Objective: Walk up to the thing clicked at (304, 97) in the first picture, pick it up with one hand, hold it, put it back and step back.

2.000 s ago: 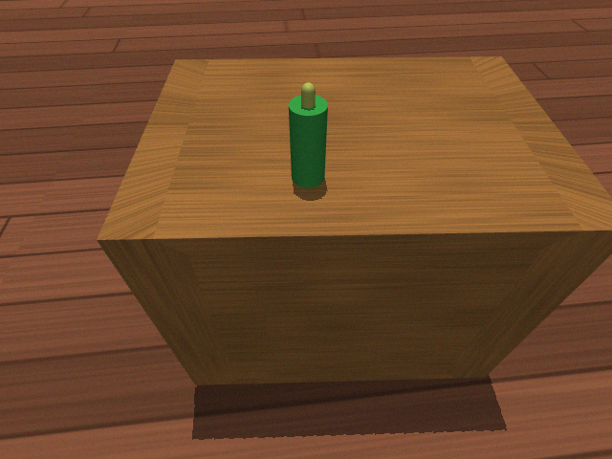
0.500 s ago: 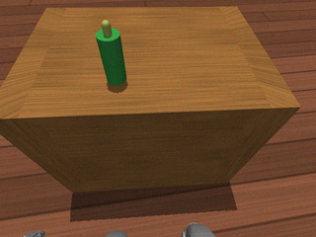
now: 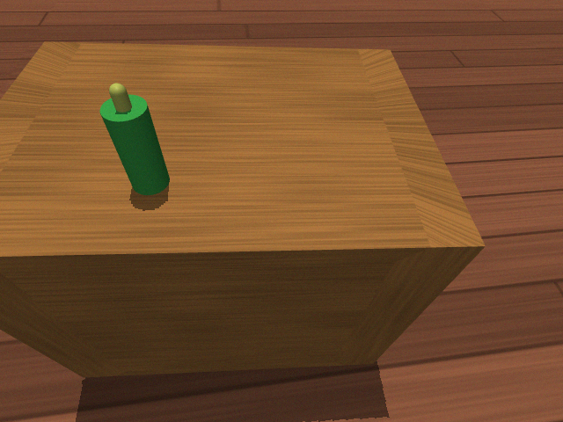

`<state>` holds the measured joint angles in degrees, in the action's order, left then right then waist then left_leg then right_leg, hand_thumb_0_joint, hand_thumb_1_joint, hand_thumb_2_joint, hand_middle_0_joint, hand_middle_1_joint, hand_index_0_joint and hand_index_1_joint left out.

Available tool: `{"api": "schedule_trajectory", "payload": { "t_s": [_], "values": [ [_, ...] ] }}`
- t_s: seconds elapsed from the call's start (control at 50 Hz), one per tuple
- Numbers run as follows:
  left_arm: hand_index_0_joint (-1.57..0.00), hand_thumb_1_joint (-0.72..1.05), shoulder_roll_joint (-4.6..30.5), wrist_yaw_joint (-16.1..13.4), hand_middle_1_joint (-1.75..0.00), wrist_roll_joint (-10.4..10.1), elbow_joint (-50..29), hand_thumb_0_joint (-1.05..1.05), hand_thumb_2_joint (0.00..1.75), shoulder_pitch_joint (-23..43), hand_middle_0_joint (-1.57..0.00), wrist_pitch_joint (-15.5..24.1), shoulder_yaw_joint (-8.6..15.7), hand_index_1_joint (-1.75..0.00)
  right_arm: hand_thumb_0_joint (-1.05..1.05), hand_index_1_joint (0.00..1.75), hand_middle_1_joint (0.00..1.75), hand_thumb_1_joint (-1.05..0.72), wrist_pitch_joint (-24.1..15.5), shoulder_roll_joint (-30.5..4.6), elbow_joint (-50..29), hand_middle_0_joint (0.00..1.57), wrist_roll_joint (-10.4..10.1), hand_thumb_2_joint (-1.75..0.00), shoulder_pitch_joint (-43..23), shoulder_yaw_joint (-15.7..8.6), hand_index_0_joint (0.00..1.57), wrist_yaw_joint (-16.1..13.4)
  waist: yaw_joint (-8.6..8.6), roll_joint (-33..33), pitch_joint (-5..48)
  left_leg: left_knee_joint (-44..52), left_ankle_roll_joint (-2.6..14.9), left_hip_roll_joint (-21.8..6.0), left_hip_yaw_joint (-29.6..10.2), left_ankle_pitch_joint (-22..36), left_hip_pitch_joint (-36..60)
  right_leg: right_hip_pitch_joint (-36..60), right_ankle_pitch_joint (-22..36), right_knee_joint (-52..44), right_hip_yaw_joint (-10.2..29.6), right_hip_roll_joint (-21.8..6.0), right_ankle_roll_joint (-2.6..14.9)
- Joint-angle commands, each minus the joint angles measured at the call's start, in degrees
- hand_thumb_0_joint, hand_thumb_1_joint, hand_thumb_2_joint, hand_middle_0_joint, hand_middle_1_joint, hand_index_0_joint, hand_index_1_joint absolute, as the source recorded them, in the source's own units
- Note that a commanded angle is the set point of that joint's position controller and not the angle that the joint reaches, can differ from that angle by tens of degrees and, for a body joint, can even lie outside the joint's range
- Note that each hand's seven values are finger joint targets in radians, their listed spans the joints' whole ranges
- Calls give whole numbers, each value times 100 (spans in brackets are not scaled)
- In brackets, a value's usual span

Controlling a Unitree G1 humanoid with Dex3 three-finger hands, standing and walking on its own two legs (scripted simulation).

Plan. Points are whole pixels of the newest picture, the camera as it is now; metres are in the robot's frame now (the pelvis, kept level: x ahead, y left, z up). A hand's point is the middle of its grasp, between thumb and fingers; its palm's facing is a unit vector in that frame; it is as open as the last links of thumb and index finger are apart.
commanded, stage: walk up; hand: left
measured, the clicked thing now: (135, 139) +0.51 +0.25 +0.09
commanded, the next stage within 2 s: none
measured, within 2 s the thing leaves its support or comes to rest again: neither
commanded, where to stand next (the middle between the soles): +0.06 +0.02 m, yaw +3 degrees
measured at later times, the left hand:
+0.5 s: hand out of the picture +0.06 +0.28 -0.15, palm faces +0.07 -0.90 -0.44, open 7.3 cm
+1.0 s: hand out of the picture +0.03 +0.29 -0.14, palm faces +0.07 -0.92 -0.38, open 7.3 cm
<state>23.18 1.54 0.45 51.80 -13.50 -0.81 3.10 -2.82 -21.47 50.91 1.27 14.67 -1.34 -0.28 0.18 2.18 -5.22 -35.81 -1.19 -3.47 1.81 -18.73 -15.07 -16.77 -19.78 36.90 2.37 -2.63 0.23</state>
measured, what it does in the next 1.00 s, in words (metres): steps on the spot: right foot, then left foot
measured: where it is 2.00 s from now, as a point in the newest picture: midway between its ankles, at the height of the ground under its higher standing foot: outside the picture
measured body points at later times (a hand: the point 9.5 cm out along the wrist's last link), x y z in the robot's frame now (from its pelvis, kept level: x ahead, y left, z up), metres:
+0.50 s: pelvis -0.01 -0.01 -0.01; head +0.04 +0.00 +0.44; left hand +0.06 +0.33 -0.12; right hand +0.12 -0.31 -0.12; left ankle +0.01 +0.11 -0.73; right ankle +0.01 -0.16 -0.71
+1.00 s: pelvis -0.03 +0.02 +0.00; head -0.01 +0.02 +0.45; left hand +0.02 +0.34 -0.12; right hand +0.07 -0.27 -0.13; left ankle -0.02 +0.14 -0.73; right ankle -0.01 -0.13 -0.72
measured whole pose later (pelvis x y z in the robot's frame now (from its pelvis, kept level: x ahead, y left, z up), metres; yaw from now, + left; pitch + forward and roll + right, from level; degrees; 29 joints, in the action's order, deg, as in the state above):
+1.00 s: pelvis -0.03 +0.02 +0.00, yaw +4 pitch -3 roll +0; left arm 21.5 -0.2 0.8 57.7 -9.5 0.8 1.5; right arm 0.5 -20.0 58.6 0.6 9.7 -1.7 1.6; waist -1.0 0.0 -4.4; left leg -32.6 -0.1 1.0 -2.0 -16.3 -13.3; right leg -13.3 -19.0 34.2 0.4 -3.4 -1.1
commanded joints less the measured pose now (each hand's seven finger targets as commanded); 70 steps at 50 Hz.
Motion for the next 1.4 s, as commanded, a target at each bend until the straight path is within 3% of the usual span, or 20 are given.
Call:
{"api": "schedule_trajectory", "payload": {
  "t_s": [0.0, 0.04, 0.06, 0.14, 0.3, 0.38, 0.4, 0.42, 0.44, 0.46, 0.5, 0.64, 0.68, 0.72, 0.78, 0.86, 0.9, 0.94, 1.06, 1.38],
  "values": [
    [-20, 90, 1336, -259, -30, 29, -85, 0, 90, -347, -20, 373, 334, -30, 0, 30, 30, -90, 148, -1026, -475, 20, -187, -90, -207, -290, 20, -63, -164, -110, 892, -809, 390, -69, -67, 1767, -372, 1153, 2635, -1032, 472, -367, 225],
    [-20, 90, 1891, -311, -30, 25, -192, 0, 90, -83, -20, 422, 387, -30, 0, 30, 30, -90, 305, -1071, -502, 20, -151, -90, -303, -331, 20, -93, -220, 797, 786, -1719, 218, 319, -422, -1479, -888, 794, 3003, -1455, 2436, -2009, 1386],
    [-20, 90, 1821, -319, -30, 51, -210, 0, 90, 3, -20, 431, 380, -30, 0, 30, 30, -90, 352, -1181, -442, 20, -108, -90, -378, -386, 20, -104, -167, 747, 573, -2078, 218, 165, -684, -1667, -825, 513, 3280, -1328, 2491, -2051, 1596],
    [-20, 90, 1446, -391, -30, 57, -126, 0, 90, 52, -20, 460, 295, -30, 0, 30, 30, -90, 380, -1040, -256, 20, -190, -90, -303, -373, 20, -45, -124, 994, 621, -1982, 261, 306, -852, -1126, -1195, 1260, 4644, -730, 959, -1166, 987],
    [-20, 90, 1612, -441, -30, 33, -421, 0, 90, 161, -20, 392, 369, -30, 0, 30, 30, -90, 396, -1100, -301, 20, -66, -90, -550, -458, 20, 13, -178, 1154, 841, -799, 158, 255, -374, -772, -742, 1185, 4554, -437, 891, -1473, 1211],
    [-20, 90, 1594, -451, -30, -35, -501, 0, 90, 427, -20, 301, 299, -30, 0, 30, 30, -90, 371, -1165, -144, 20, 53, -90, -193, -577, 20, 110, 150, 721, 912, 714, 426, 418, -201, 727, 483, 321, 3448, 200, 584, -1223, 758],
    [-20, 90, 1398, -455, -30, -67, -535, 0, 90, 426, -20, 277, 255, -30, 0, 30, 30, -90, 341, -1407, -143, 20, 108, -90, -108, -642, 20, 102, 182, 35, 986, 1004, 624, -64, -869, 1582, 882, -158, 2483, 675, 313, -898, 466],
    [-20, 90, 1091, -456, -30, -108, -575, 0, 90, 416, -20, 254, 170, -30, 0, 30, 30, -90, 325, -1812, -273, 20, 121, -90, -401, -746, 20, 125, 86, -1136, 972, 1111, 1137, -959, -2169, 2352, 1080, -882, 701, 1377, -384, 22, 91],
    [-20, 90, 1232, -538, -30, -88, -452, 0, 90, 614, -20, 200, 232, -30, 0, 30, 30, -90, 326, -1906, -315, 20, 33, -90, -468, -728, 20, 139, 269, -1661, 884, 1291, 1837, -1551, -2745, 2211, 512, -723, -1869, 2006, -311, 244, 117],
    [-20, 90, 1280, -545, -30, -72, -356, 0, 90, 584, -20, 202, 217, -30, 0, 30, 30, -90, 338, -1802, -254, 20, 47, -90, -541, -720, 20, 141, 208, -1526, 644, 1363, 1999, -1575, -2753, 1817, 191, -545, -1984, 1909, -25, 55, 145],
    [-20, 90, 1193, -473, -30, -95, -231, 0, 90, 322, -20, 230, 227, -30, 0, 30, 30, -90, 376, -1400, -432, 20, 77, -90, -880, -561, 20, 119, -4, -1292, 370, 1172, 1536, -877, -1648, 1863, -11, -518, -1530, 1687, -51, 93, 190],
    [-20, 90, 955, -406, -30, 54, 171, 0, 90, -268, -20, 392, 197, -30, 0, 30, 30, -90, 451, -1211, -428, 20, -51, -90, -1050, -434, 20, 132, -279, -1010, 798, 357, 982, -486, -1197, 949, -167, 875, 249, -1167, -529, 322, 108],
    [-20, 90, 1441, -437, -30, 215, 107, 0, 90, -158, -20, 510, 298, -30, 0, 30, 30, -90, 435, -795, -435, 20, -157, -90, -928, -274, 20, 133, -261, 255, 815, -666, 371, 144, -870, 363, -1081, 1403, 316, -1864, 1708, -1000, 559],
    [-20, 90, 1916, -402, -30, 206, -88, 0, 90, 631, -20, 489, 355, -30, 0, 30, 30, -90, 481, -1224, -247, 20, -56, -90, -864, -438, 20, 46, -107, 416, 267, -1588, 235, 219, -899, -1402, -717, -149, -397, -2137, 2691, -2144, 1504],
    [-20, 90, 1292, -343, -30, 161, -93, 0, 90, 798, -20, 541, 210, -30, 0, 30, 30, -90, 393, -1080, 21, 20, -122, -90, -717, -392, 20, 112, 3, 474, 121, -928, 265, 244, -855, -918, -612, 237, 623, -1792, 1197, -1200, 953],
    [-20, 90, 1335, -252, -30, 105, 6, 0, 90, 802, -20, 453, 202, -30, 0, 30, 30, -90, 254, -989, 253, 20, -91, -90, -478, -308, 20, 109, 79, 826, 440, 730, 178, 359, -283, -94, 299, 263, 1356, -1228, 572, -845, 666],
    [-20, 90, 1017, -218, -30, 12, -20, 0, 90, 867, -20, 371, 103, -30, 0, 30, 30, -90, 159, -1173, 389, 20, -6, -90, -340, -371, 20, 43, 136, 425, 643, 1306, 290, 22, -907, 1113, 968, -50, 1527, -709, 234, -551, 305],
    [-20, 90, 926, -217, -30, -77, 183, 0, 90, 676, -20, 273, 78, -30, 0, 30, 30, -90, 102, -1513, 306, 20, -40, -90, -876, -370, 20, 50, -155, -382, 593, 1680, 869, -967, -2180, 387, 211, 233, -212, -468, -187, 59, 43],
    [-20, 90, 970, -194, -30, -59, 543, 0, 90, 639, -20, 343, 15, -30, 0, 30, 30, -90, 79, -1186, 505, 20, -75, -90, -1167, -217, 20, 59, -178, -973, 537, 1748, 361, -333, -1229, 648, -29, 1039, 806, -1328, 82, -180, 142],
    [-20, 90, 982, -205, -30, -1, 983, 0, 90, 1068, -20, 370, -48, -30, 0, 30, 30, -90, 121, -1068, 841, 20, -128, -90, -1243, -220, 20, 31, 5, -123, 763, 1622, 275, -244, -709, 1811, 932, 1045, 1847, -1891, 160, -414, 55]
  ]
}}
